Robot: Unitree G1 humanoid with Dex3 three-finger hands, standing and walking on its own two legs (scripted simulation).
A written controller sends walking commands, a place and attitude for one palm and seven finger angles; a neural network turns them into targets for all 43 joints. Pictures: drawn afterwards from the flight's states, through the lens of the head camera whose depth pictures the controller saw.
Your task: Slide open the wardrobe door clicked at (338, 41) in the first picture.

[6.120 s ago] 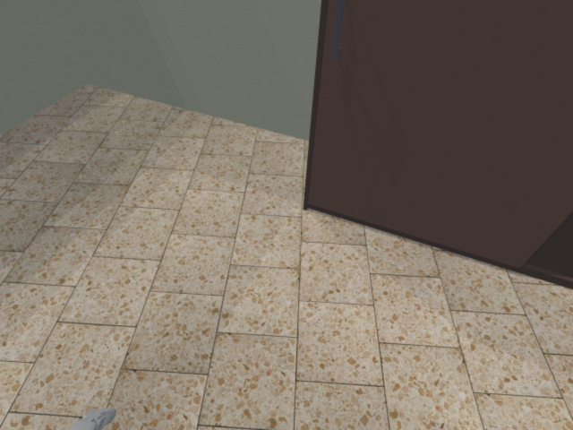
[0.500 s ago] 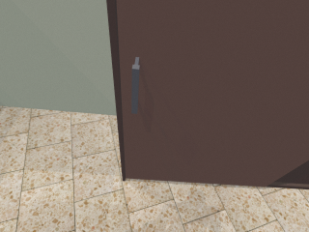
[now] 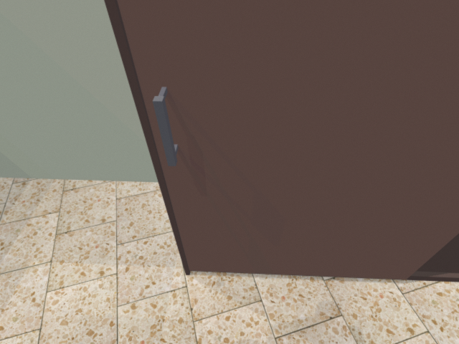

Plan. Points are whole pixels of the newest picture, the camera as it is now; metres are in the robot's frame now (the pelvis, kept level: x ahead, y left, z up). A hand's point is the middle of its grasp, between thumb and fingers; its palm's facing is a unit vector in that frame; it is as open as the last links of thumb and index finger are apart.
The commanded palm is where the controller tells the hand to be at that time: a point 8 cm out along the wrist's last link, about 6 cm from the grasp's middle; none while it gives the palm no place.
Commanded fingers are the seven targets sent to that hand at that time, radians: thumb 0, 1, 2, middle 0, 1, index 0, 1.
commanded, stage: come to a stop and stand still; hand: left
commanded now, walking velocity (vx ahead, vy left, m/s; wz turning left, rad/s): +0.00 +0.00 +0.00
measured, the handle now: (168, 128) +0.53 +0.16 +0.10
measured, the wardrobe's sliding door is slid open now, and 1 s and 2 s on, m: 0.00 0.00 0.00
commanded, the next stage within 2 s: look again from close up in 0.20 s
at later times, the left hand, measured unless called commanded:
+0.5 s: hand out of the picture +0.00 +0.19 -0.18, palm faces +0.03 -0.98 -0.17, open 7.4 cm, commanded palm none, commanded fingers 0.00 0.90 0.90 -0.20 -0.30 -0.20 -0.30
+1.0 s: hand out of the picture +0.03 +0.22 -0.18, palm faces -0.01 -0.98 -0.21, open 7.4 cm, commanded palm none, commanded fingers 0.00 0.90 0.90 -0.20 -0.30 -0.20 -0.30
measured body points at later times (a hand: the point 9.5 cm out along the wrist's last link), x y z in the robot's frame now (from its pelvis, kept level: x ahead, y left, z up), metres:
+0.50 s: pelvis +0.01 +0.03 -0.01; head +0.02 +0.03 +0.44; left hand +0.00 +0.24 -0.17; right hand +0.02 -0.19 -0.16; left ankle +0.02 +0.15 -0.74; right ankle -0.02 -0.09 -0.74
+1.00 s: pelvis +0.02 +0.04 +0.00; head +0.04 +0.04 +0.45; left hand +0.04 +0.27 -0.16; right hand +0.02 -0.18 -0.16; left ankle +0.02 +0.15 -0.74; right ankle -0.02 -0.09 -0.74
